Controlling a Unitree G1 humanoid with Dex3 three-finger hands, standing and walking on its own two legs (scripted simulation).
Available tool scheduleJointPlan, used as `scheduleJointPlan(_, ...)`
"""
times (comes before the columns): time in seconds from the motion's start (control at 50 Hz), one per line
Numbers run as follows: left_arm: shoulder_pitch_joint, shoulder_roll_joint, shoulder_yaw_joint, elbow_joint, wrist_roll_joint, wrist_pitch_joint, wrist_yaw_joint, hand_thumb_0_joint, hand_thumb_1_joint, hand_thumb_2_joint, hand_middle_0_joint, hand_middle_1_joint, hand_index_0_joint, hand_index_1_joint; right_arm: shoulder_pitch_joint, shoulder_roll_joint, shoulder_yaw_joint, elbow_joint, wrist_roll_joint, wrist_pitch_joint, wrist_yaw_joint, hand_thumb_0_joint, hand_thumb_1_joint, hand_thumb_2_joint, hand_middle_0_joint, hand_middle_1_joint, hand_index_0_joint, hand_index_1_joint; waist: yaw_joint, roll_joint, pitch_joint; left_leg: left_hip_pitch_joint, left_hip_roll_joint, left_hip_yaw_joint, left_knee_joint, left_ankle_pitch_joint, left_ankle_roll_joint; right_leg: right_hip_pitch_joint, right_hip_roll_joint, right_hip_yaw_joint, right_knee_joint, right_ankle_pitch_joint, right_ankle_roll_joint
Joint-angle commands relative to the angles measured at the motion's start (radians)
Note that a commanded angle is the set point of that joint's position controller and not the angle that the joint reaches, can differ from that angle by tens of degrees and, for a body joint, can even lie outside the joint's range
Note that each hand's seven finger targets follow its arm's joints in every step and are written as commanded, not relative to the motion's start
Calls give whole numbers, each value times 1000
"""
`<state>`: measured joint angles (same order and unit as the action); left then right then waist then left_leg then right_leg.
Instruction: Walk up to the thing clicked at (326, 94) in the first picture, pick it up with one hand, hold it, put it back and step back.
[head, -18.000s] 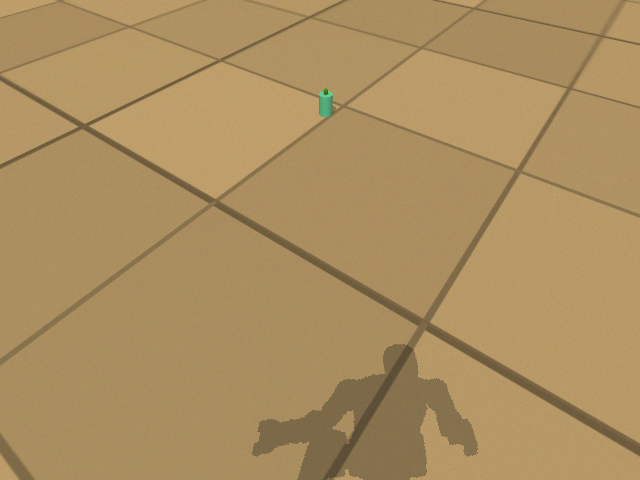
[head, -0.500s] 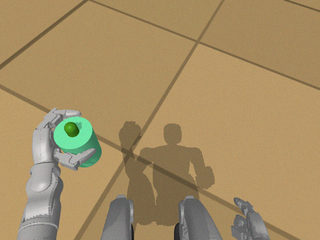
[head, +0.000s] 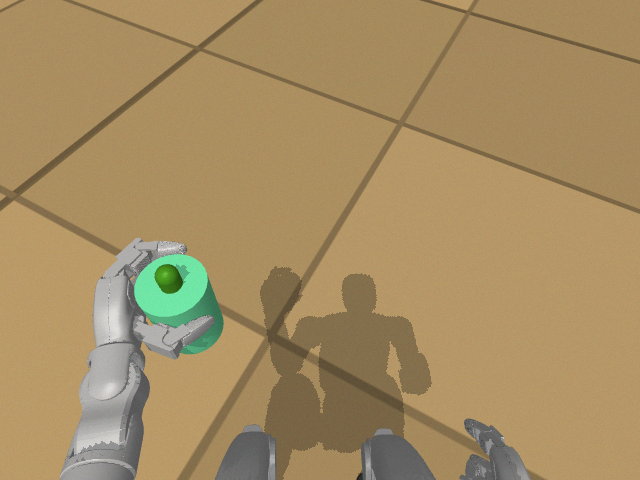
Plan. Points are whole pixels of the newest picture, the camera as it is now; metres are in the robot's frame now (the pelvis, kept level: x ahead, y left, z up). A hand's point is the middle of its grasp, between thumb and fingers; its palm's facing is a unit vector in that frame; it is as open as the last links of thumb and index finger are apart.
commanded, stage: lift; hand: left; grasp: from the side
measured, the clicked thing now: (181, 301) +0.34 +0.18 +0.00
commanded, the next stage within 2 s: hold in 0.64 s
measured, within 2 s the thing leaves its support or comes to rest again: neither
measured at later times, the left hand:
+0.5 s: hand (185, 280) +0.35 +0.16 +0.04, palm faces +0.17 -0.98 -0.05, open 11.2 cm
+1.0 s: hand (177, 269) +0.35 +0.17 +0.07, palm faces +0.18 -0.98 -0.05, open 11.1 cm
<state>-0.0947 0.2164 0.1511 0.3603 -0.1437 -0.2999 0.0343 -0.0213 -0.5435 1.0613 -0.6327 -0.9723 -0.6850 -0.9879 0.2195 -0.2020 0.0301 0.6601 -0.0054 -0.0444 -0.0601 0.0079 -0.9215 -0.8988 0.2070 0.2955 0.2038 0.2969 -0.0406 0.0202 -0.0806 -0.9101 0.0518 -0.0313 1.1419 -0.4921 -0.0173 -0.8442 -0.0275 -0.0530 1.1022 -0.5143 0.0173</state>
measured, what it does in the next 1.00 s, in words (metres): stands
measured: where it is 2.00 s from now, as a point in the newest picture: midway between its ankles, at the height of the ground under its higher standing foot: outside the picture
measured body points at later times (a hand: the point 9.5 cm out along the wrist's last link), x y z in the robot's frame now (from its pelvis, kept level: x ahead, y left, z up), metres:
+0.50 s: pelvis +0.01 -0.01 +0.03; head +0.09 -0.01 +0.47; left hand +0.33 +0.21 +0.05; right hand +0.13 -0.26 -0.09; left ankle +0.03 +0.13 -0.65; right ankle +0.01 -0.14 -0.65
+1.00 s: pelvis +0.02 -0.01 +0.04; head +0.08 +0.00 +0.49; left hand +0.33 +0.22 +0.07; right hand +0.14 -0.25 -0.08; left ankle +0.03 +0.13 -0.65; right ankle +0.01 -0.14 -0.65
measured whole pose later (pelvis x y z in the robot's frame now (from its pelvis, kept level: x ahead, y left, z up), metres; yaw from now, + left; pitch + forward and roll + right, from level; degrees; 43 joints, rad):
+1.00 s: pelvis +0.02 -0.01 +0.04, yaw +0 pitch +8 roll -1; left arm -0.09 0.18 0.14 0.40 -0.13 -0.32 0.06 -0.02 -0.51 1.02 -0.63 -0.96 -0.68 -0.97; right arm 0.23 -0.21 0.01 0.68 -0.02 0.00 -0.05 0.01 -0.93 -0.90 0.21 0.30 0.20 0.30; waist -0.04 0.01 -0.03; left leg -0.61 0.05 -0.01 0.90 -0.43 -0.03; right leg -0.56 -0.02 -0.04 0.87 -0.45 0.01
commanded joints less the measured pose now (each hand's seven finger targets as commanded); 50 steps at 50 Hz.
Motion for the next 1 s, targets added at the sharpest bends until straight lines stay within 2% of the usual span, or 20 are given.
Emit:
scheduleJointPlan(0.0, -385, 161, 75, -402, -37, -155, 5, 0, 4, 1161, -1115, -1267, -1132, -1270, 25, -138, -53, -101, 1, -30, -17, 0, -913, -902, 200, 300, 200, 300, 2, 94, -434, 380, -30, -11, -200, 274, 9, 173, 43, -3, -172, 314, -35)
scheduleJointPlan(0.06, -342, 132, 63, -314, -37, -144, 3, 0, 1, 1169, -1110, -1269, -1126, -1273, 29, -142, -56, -86, -3, -25, -18, 0, -912, -902, 200, 300, 200, 300, -7, 66, -397, 379, -30, -8, -209, 308, 12, 194, 44, -4, -187, 344, -32)
scheduleJointPlan(0.1, -397, 158, 80, -356, -34, -150, 9, 0, 9, 1181, -1110, -1277, -1126, -1282, 29, -143, -58, -88, -3, -23, -17, 0, -909, -901, 200, 300, 200, 300, 4, 85, -398, 397, -30, -2, -223, 311, 12, 209, 41, 2, -202, 351, -31)
scheduleJointPlan(0.24, -351, 133, 83, -289, -40, -155, 1, 0, 14, 1169, -1112, -1273, -1129, -1275, 17, -135, -58, -95, -6, -12, -16, 0, -912, -901, 200, 300, 200, 300, -3, 38, -374, 385, -40, 20, -241, 323, 20, 297, 37, 17, -249, 396, -18)
scheduleJointPlan(0.3, -366, 132, 74, -296, -32, -163, 3, 0, 1, 1176, -1111, -1282, -1128, -1286, 12, -134, -59, -103, -8, -6, -12, 0, -914, -902, 200, 300, 200, 300, -2, 43, -367, 398, -40, 23, -254, 318, 20, 309, 35, 21, -262, 394, -18)
scheduleJointPlan(0.32, -391, 168, 102, -339, -29, -171, 8, 0, 16, 1183, -1116, -1283, -1133, -1287, 22, -139, -65, -95, -8, -6, -14, 0, -913, -902, 200, 300, 200, 300, 8, 64, -394, 415, -40, 26, -257, 335, 19, 323, 33, 23, -264, 411, -19)
scheduleJointPlan(0.36, -382, 136, 72, -326, -33, -174, 0, 0, -2, 1189, -1124, -1287, -1138, -1295, 14, -137, -62, -103, -9, -5, -11, 0, -913, -903, 200, 300, 200, 300, -4, 59, -380, 428, -40, 25, -265, 338, 18, 324, 36, 23, -270, 414, -19)
scheduleJointPlan(0.44, -386, 147, 97, -321, -41, -177, 2, 0, -10, 1179, -1126, -1285, -1139, -1293, 12, -141, -62, -103, -9, -5, -13, 0, -918, -904, 200, 300, 200, 300, 1, 43, -376, 437, -41, 27, -276, 349, 22, 356, 36, 26, -285, 432, -15)
scheduleJointPlan(0.48, -383, 132, 81, -322, -37, -182, 3, 0, 15, 1176, -1117, -1275, -1130, -1282, 13, -135, -61, -103, -13, -2, -13, 0, -916, -904, 200, 300, 200, 300, -4, 52, -372, 431, -45, 33, -277, 333, 21, 360, 32, 33, -297, 429, -12)
scheduleJointPlan(0.52, -401, 160, 105, -357, -33, -190, 13, 0, 42, 1184, -1142, -1293, -1154, -1301, 13, -135, -63, -94, -12, -2, -16, 0, -920, -904, 200, 300, 200, 300, 3, 44, -375, 439, -45, 35, -285, 331, 22, 377, 28, 38, -305, 433, -9)
scheduleJointPlan(0.54, -365, 120, 75, -295, -34, -182, 9, 0, 21, 1186, -1139, -1293, -1151, -1302, 13, -136, -61, -95, -11, -1, -16, 0, -921, -905, 200, 300, 200, 300, -10, 22, -355, 444, -43, 35, -287, 336, 24, 371, 31, 37, -307, 440, -8)
scheduleJointPlan(0.58, -392, 147, 98, -358, -38, -190, 10, 0, 53, 1179, -1129, -1276, -1140, -1285, 23, -139, -65, -91, -12, 0, -15, 0, -916, -905, 199, 300, 200, 300, 0, 60, -395, 471, -44, 32, -291, 368, 21, 386, 34, 31, -302, 460, -13)
scheduleJointPlan(0.62, -344, 93, 57, -274, -33, -179, 9, 0, 27, 1192, -1143, -1299, -1155, -1308, 11, -140, -66, -97, -14, 0, -11, 0, -918, -905, 200, 300, 200, 300, -10, 40, -333, 469, -39, 28, -302, 362, 19, 355, 40, 22, -307, 434, -17)
scheduleJointPlan(0.68, -413, 156, 91, -367, -27, -194, 15, 0, 61, 1198, -1149, -1306, -1162, -1313, 17, -143, -71, -91, -14, 4, -9, 0, -915, -904, 200, 300, 200, 300, 2, 75, -377, 498, -39, 25, -313, 378, 15, 375, 39, 21, -307, 440, -20)
scheduleJointPlan(0.8, -363, 107, 62, -311, -33, -172, 14, 0, -16, 1092, -1157, -1287, -1174, -1286, 3, -140, -71, -91, -9, 3, -8, 0, -932, -905, 199, 300, 199, 300, -2, 40, -313, 500, -39, 29, -334, 372, 19, 388, 39, 19, -333, 442, -14)
scheduleJointPlan(0.84, -378, 132, 79, -352, -26, -174, 21, 0, -3, 1072, -1132, -1255, -1147, -1255, 11, -133, -68, -91, -10, 4, -6, 0, -930, -905, 199, 300, 199, 300, 6, 51, -343, 511, -40, 31, -334, 386, 17, 407, 38, 20, -335, 454, -15)
scheduleJointPlan(0.86, -333, 105, 60, -287, -21, -164, 20, 0, -4, 1069, -1140, -1260, -1157, -1260, 6, -137, -72, -93, -9, 5, -5, 0, -930, -905, 199, 300, 199, 300, 1, 32, -301, 498, -39, 31, -346, 361, 16, 400, 40, 17, -341, 430, -15)
scheduleJointPlan(0.88, -367, 116, 65, -350, -23, -171, 23, 0, -3, 1083, -1137, -1268, -1155, -1267, 5, -133, -70, -93, -10, 4, -4, 0, -928, -904, 200, 300, 200, 300, 10, 52, -319, 502, -40, 32, -346, 363, 15, 406, 38, 19, -343, 436, -15)
scheduleJointPlan(0.92, -362, 103, 54, -315, -22, -168, 21, 0, 5, 1089, -1150, -1276, -1167, -1276, 3, -139, -74, -94, -9, 2, -2, 0, -929, -905, 199, 300, 199, 300, -1, 46, -303, 512, -37, 28, -354, 365, 12, 401, 43, 12, -342, 423, -19)
scheduleJointPlan(0.98, -390, 138, 75, -379, -20, -173, 22, 0, 38, 1103, -1150, -1277, -1166, -1278, 4, -135, -74, -98, -8, 3, -1, 0, -928, -905, 199, 300, 199, 300, 11, 59, -344, 533, -37, 28, -352, 406, 14, 428, 41, 15, -342, 462, -16)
